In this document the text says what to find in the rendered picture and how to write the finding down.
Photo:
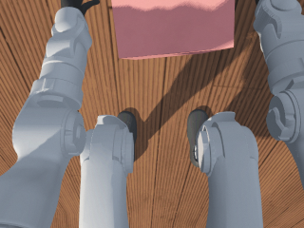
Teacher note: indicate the carton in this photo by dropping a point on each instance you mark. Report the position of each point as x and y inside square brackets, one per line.
[147, 29]

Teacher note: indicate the robot right foot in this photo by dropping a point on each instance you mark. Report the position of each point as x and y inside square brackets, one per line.
[195, 120]

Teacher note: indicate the right robot upper arm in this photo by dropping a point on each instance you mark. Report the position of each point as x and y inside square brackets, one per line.
[285, 122]

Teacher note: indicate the robot foot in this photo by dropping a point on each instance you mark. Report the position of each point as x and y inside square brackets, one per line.
[129, 119]
[195, 120]

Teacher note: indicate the left robot upper arm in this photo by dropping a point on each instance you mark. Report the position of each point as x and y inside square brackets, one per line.
[45, 139]

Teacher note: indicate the robot left forearm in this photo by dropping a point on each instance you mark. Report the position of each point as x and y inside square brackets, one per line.
[64, 66]

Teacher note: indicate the robot right forearm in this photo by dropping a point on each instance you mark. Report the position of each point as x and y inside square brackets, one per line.
[280, 26]

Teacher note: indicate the robot left foot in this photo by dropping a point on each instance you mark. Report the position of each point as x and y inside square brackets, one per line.
[129, 119]

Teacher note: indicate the left robot hand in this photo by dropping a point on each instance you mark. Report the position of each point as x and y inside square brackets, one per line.
[77, 4]

